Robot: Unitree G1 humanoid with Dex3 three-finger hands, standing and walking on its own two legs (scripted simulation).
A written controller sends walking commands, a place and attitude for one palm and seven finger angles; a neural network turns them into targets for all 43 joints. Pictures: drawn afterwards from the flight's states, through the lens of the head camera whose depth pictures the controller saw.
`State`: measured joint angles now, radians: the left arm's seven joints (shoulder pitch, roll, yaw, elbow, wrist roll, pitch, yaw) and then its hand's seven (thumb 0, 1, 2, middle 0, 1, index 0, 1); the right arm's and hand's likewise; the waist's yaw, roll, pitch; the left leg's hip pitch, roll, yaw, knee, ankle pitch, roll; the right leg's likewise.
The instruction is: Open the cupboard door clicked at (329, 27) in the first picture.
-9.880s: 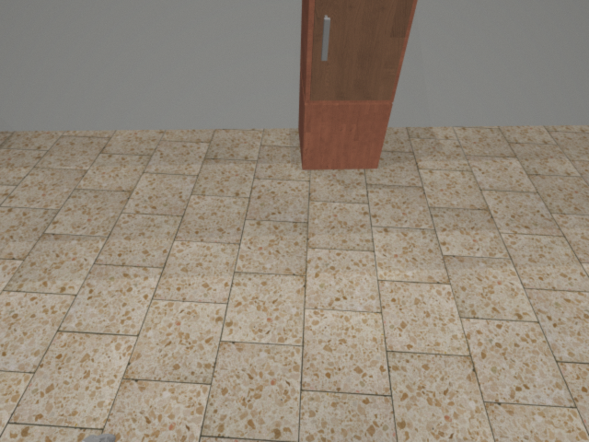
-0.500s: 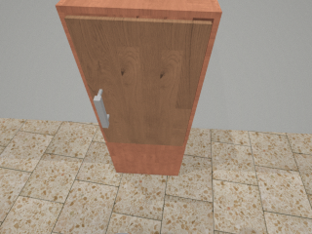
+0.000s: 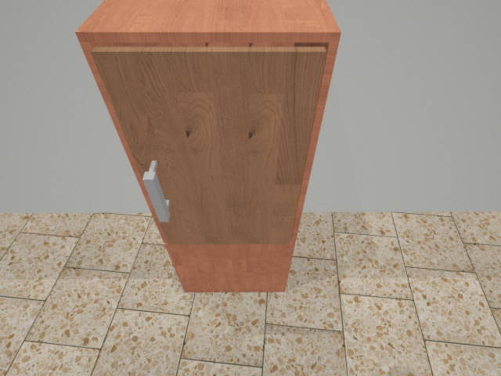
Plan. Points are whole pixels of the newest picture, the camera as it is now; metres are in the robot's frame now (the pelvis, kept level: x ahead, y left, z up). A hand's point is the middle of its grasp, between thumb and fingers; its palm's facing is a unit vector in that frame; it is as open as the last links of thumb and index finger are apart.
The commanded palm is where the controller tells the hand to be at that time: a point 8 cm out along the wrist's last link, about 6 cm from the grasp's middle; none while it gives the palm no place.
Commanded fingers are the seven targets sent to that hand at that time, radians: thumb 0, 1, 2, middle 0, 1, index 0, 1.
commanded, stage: come to a stop and stand still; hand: left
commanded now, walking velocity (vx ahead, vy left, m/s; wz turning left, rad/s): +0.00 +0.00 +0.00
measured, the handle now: (159, 192) +0.50 +0.24 -0.06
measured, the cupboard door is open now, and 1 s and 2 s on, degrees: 0 0 0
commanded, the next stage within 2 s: look again from close up in 0.32 s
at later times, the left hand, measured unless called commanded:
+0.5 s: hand out of the picture +0.04 +0.18 -0.17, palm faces -0.02 -0.97 -0.24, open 7.4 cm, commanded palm none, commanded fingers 0.00 0.90 0.90 -0.20 -0.30 -0.20 -0.30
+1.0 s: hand out of the picture +0.03 +0.17 -0.16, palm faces -0.01 -0.97 -0.25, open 7.4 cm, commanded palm none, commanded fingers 0.00 0.90 0.90 -0.20 -0.30 -0.20 -0.30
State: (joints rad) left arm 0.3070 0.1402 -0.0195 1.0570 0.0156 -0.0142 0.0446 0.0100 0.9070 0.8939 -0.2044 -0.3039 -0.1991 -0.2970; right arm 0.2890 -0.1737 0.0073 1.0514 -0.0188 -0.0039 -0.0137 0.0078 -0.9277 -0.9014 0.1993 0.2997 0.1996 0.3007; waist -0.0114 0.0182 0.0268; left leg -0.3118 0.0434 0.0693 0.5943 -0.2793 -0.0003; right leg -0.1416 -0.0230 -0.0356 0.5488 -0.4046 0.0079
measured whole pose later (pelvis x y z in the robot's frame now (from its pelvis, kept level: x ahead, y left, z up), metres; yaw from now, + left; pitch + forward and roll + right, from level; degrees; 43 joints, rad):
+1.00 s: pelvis +0.02 -0.03 +0.01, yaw -1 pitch +0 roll +1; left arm 0.27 0.22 0.00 1.10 0.02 -0.01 0.03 0.01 0.90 0.89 -0.20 -0.30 -0.20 -0.30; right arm 0.17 -0.21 0.01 1.12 -0.01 0.00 -0.02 0.01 -0.91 -0.90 0.20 0.30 0.20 0.30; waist 0.01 -0.02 0.02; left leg -0.21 0.07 0.08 0.45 -0.23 -0.04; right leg -0.06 0.01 -0.02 0.43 -0.37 -0.03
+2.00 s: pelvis +0.00 -0.02 +0.00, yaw +2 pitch +0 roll +0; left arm 0.33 0.12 -0.01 1.07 0.01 -0.02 0.04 0.01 0.90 0.89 -0.20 -0.30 -0.20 -0.30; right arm 0.34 -0.14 0.02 1.08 -0.02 -0.01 -0.01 0.01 -0.91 -0.90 0.20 0.30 0.20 0.30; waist -0.03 0.04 0.01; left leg -0.30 0.04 0.02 0.58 -0.27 -0.02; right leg -0.16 0.02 -0.06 0.54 -0.38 -0.04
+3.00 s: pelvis +0.02 -0.01 +0.01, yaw +1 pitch -1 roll +1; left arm 0.28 0.21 0.00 1.09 0.01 -0.01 0.03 0.01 0.90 0.89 -0.20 -0.30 -0.20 -0.30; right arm 0.21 -0.18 0.02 1.13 -0.01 -0.01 -0.03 0.01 -0.91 -0.90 0.20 0.30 0.20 0.30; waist 0.01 -0.03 0.03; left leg -0.20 0.02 0.05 0.44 -0.23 -0.01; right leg -0.08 0.00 -0.04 0.42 -0.33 -0.02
